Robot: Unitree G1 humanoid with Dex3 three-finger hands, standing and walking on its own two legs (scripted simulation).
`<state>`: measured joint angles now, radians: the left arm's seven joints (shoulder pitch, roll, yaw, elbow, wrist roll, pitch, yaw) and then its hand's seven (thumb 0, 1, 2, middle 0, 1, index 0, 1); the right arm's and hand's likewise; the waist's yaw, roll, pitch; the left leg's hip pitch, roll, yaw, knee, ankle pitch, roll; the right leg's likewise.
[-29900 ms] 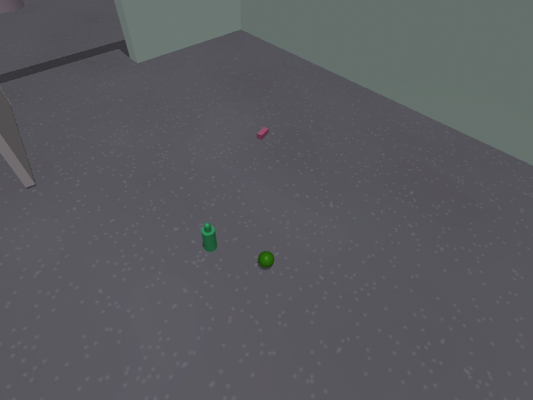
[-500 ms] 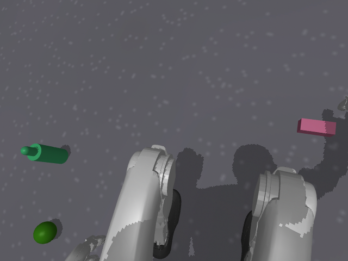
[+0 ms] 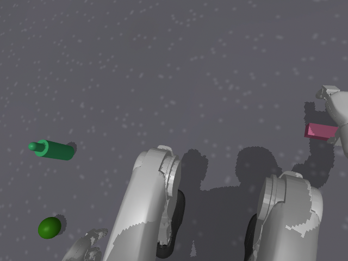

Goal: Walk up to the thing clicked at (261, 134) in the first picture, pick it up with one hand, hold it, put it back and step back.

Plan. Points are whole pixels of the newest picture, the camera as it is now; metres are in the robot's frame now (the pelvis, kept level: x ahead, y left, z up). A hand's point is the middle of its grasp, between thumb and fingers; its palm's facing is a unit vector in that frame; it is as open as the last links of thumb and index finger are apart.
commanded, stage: approach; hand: right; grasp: from above
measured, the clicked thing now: (323, 132) +0.46 -0.29 -0.30
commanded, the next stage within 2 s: close in in 0.30 s
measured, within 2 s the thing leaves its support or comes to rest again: neither
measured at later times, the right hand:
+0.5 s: hand out of the picture +0.43 -0.31 -0.18, palm faces -0.50 +0.07 -0.86, open 12.2 cm
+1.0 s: hand (332, 130) +0.45 -0.29 -0.24, palm faces -0.45 +0.09 -0.89, open 12.7 cm
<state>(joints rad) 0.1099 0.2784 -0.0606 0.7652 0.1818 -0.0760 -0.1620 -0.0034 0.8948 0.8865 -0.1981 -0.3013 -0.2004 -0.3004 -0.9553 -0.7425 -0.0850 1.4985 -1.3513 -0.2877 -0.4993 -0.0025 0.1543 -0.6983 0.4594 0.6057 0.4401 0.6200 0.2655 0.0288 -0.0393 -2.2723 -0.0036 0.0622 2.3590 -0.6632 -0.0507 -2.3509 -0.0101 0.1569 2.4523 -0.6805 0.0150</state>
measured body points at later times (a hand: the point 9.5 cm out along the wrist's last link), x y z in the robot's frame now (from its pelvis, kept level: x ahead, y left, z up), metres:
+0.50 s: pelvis +0.00 +0.00 +0.00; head +0.24 -0.08 +0.37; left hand +0.06 +0.28 -0.10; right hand +0.46 -0.31 -0.13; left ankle +0.10 +0.13 -0.28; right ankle +0.07 -0.13 -0.28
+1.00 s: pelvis +0.00 +0.00 -0.02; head +0.26 -0.08 +0.33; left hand +0.03 +0.27 -0.10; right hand +0.47 -0.29 -0.19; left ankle +0.10 +0.13 -0.28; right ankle +0.07 -0.13 -0.28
